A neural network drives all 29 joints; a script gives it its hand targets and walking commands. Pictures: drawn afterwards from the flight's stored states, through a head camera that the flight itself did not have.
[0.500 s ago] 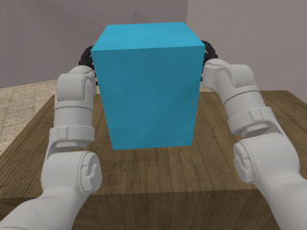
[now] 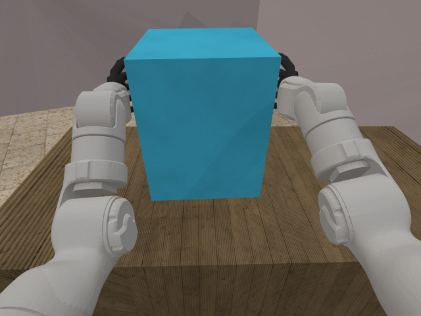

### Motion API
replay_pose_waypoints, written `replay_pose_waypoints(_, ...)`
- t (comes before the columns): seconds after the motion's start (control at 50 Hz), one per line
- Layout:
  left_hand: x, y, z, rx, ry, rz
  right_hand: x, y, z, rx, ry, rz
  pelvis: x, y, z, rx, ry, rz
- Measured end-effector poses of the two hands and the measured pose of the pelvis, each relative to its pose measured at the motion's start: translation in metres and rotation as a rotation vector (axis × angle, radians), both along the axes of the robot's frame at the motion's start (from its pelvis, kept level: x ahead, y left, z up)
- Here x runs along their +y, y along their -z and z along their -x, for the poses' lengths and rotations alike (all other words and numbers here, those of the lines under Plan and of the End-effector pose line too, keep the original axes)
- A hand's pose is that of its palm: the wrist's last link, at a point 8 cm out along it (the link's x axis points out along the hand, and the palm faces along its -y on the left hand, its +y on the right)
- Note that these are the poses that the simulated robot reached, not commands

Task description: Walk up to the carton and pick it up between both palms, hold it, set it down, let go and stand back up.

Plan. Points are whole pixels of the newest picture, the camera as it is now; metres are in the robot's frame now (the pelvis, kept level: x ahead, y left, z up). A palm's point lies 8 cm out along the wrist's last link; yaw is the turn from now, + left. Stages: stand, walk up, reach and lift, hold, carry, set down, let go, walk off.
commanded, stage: hold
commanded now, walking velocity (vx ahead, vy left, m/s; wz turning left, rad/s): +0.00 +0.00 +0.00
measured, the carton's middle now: (203, 111) +0.39 +0.00 +0.27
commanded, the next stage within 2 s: none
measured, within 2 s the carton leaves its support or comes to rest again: neither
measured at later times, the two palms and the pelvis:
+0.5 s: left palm (118, 98) +0.37 +0.15 +0.31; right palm (289, 97) +0.36 -0.14 +0.31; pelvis +0.00 +0.01 +0.00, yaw -1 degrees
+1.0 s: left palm (122, 101) +0.38 +0.14 +0.30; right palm (287, 99) +0.37 -0.15 +0.31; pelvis +0.00 +0.00 +0.00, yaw +0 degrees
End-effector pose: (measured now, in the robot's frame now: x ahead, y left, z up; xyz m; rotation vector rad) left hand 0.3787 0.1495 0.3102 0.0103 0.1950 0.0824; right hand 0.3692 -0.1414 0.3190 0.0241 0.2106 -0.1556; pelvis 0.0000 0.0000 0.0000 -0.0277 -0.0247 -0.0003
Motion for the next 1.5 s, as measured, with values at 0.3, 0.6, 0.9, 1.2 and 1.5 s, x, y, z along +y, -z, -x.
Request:
replay_pose_waypoints(0.3,-0.006,0.008,0.007,-0.022,0.003,-0.035,-0.006,0.015,0.007,-0.02,-0.007,-0.011,0.008,0.0,-0.005,-0.022,0.004,0.002)
replay_pose_waypoints(0.6,0.001,-0.002,0.01,-0.018,0.002,-0.006,0.001,0.0,0.011,-0.014,0.002,-0.007,0.007,0.0,0.005,-0.02,0.011,-0.001)
replay_pose_waypoints(0.9,-0.001,0.003,0.005,0.005,-0.009,-0.016,-0.001,0.004,0.003,0.009,-0.005,-0.021,0.001,0.001,0.005,-0.005,0.001,0.002)
replay_pose_waypoints(1.2,-0.009,0.002,0.002,-0.016,0.0,-0.018,-0.009,0.012,0.004,-0.011,0.001,-0.03,0.003,0.0,-0.002,-0.006,0.001,0.001)
replay_pose_waypoints(1.5,-0.003,0.0,0.002,-0.026,0.009,-0.002,-0.003,0.0,0.005,-0.02,0.007,-0.005,0.005,0.0,-0.005,-0.009,0.008,0.0)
